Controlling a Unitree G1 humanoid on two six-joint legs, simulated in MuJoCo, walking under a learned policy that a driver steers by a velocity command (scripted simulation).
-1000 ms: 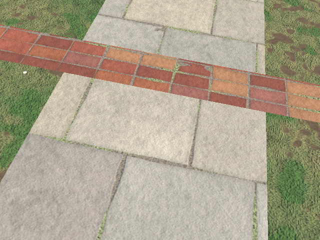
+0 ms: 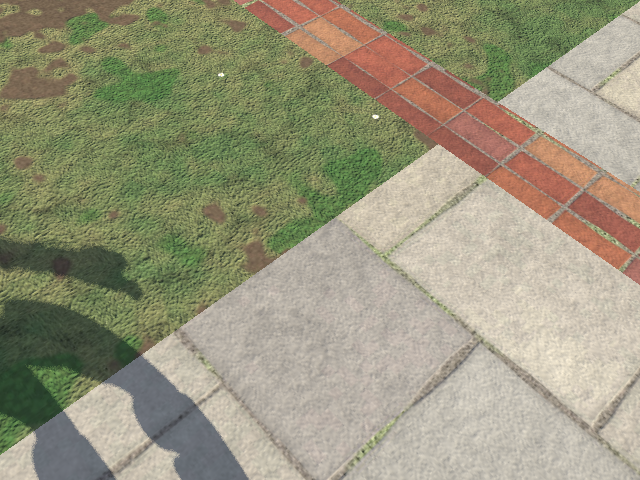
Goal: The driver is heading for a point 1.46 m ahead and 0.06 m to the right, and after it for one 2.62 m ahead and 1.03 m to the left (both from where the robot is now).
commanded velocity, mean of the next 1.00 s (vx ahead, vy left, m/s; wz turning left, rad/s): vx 0.10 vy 0.00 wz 0.27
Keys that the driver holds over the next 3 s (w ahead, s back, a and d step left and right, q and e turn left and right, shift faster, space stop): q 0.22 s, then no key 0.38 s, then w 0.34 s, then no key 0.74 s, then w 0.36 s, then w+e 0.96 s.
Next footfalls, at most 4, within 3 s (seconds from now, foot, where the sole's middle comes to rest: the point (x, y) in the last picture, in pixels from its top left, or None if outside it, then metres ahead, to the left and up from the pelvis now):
0.20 right None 0.07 -0.14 -0.78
0.56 left None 0.00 0.12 -0.78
0.94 right None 0.15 -0.10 -0.78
1.36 left None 0.30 0.14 -0.78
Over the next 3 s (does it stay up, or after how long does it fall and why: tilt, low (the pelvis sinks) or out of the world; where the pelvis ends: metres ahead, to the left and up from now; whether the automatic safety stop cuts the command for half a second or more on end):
stays up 0.81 0.06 -0.02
